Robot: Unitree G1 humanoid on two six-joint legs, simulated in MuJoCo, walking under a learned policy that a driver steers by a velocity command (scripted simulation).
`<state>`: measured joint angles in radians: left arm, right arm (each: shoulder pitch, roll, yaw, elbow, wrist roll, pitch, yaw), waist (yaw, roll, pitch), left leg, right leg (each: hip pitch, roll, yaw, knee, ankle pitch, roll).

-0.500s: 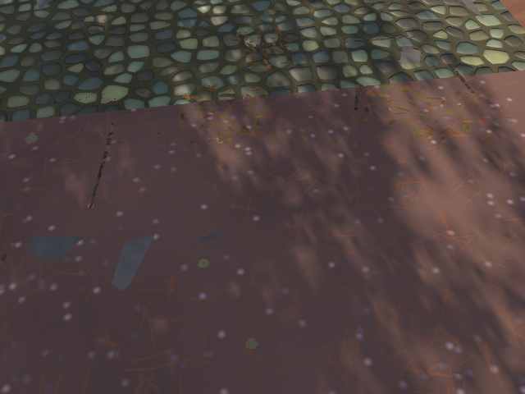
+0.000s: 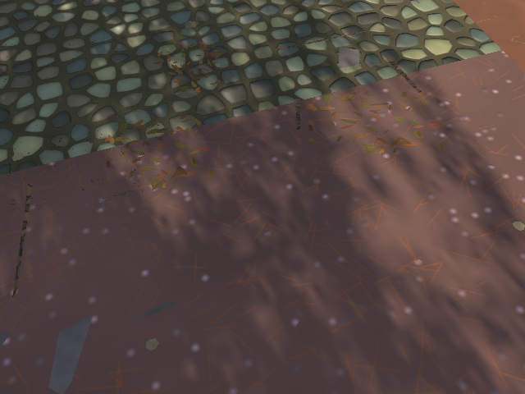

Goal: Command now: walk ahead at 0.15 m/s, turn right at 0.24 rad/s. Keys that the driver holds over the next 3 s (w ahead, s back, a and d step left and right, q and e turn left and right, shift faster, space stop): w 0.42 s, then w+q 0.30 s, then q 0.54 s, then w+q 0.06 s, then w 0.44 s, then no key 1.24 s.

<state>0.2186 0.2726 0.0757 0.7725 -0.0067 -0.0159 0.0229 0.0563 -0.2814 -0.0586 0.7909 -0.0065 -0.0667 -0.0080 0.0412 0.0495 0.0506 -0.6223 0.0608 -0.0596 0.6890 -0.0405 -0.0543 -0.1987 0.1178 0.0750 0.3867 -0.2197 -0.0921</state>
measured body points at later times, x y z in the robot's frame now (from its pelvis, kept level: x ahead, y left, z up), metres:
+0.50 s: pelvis +0.19 +0.00 +0.00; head +0.21 +0.00 +0.45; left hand +0.39 +0.24 -0.09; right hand +0.20 -0.28 -0.13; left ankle +0.14 +0.13 -0.74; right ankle +0.29 -0.14 -0.72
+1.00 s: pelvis +0.40 -0.02 -0.02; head +0.44 +0.00 +0.43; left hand +0.37 +0.28 -0.14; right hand +0.66 -0.20 -0.10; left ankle +0.51 +0.11 -0.73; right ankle +0.29 -0.14 -0.74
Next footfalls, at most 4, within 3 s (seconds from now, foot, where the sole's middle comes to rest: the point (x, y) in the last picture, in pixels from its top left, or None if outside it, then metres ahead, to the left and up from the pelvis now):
0.12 left None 0.18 0.13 -0.78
0.56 right None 0.33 -0.14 -0.78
1.02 left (255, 348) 0.55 0.12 -0.78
1.46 right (339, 329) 0.61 -0.10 -0.78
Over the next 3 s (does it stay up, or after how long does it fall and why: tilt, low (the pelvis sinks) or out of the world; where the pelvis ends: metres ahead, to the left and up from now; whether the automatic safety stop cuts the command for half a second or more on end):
stays up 0.71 0.14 -0.01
